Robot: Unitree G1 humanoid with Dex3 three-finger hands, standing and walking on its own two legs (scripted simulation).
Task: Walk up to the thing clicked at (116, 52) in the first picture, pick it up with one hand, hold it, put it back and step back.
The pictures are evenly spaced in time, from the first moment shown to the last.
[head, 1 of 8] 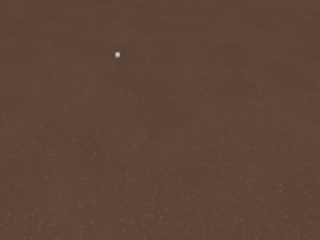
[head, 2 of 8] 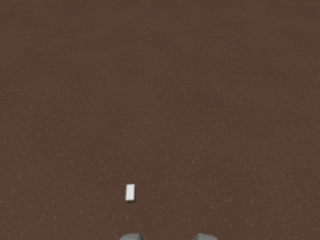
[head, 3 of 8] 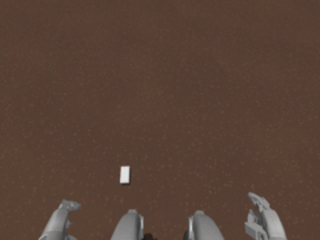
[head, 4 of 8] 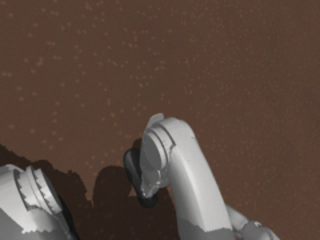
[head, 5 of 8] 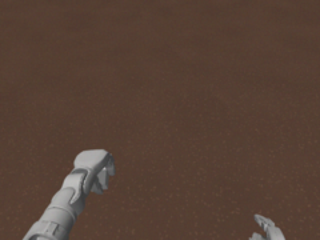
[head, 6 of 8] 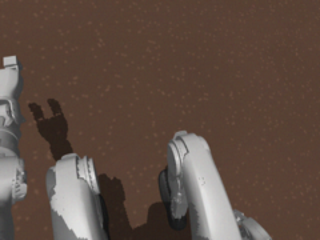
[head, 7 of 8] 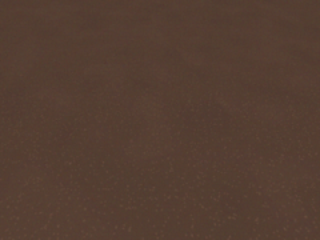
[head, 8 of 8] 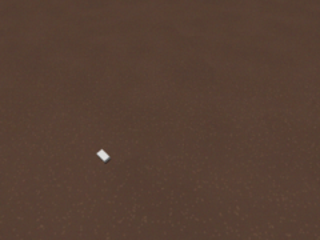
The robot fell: no
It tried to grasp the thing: yes
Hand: left
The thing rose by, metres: 0.68
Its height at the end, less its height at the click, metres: +0.00
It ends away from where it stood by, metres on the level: 0.36
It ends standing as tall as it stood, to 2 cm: yes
